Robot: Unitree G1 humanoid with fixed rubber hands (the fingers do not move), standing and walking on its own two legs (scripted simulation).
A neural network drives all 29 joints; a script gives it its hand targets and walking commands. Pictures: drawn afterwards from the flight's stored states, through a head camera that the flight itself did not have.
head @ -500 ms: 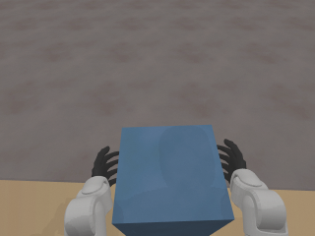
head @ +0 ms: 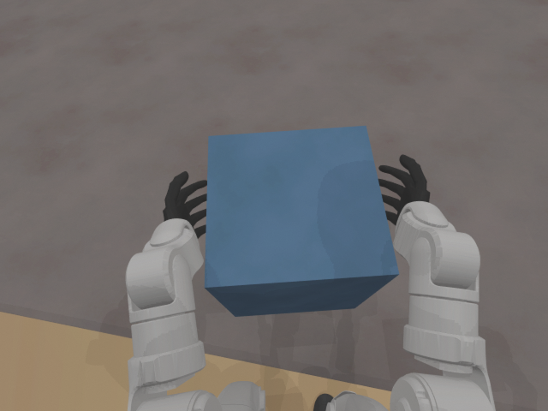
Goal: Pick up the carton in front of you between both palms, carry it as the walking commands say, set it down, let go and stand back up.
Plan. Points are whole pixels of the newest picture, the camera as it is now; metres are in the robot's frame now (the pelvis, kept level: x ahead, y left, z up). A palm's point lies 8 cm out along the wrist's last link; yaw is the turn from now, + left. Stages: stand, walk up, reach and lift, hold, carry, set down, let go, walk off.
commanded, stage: carry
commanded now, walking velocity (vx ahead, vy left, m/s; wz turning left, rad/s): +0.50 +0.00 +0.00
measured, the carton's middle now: (291, 234) +0.36 +0.01 +0.00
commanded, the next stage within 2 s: none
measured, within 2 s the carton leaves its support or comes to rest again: neither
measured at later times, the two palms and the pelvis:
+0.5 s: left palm (217, 79) +0.71 +0.16 +0.03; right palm (371, 80) +0.67 -0.15 +0.04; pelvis +0.37 +0.04 -0.05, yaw -3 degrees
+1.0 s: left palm out of the picture +1.02 +0.18 +0.03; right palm out of the picture +1.05 -0.12 +0.03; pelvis +0.72 +0.01 -0.04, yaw +1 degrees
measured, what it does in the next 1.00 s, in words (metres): goes down: left foot 0.05 m lower, then right foot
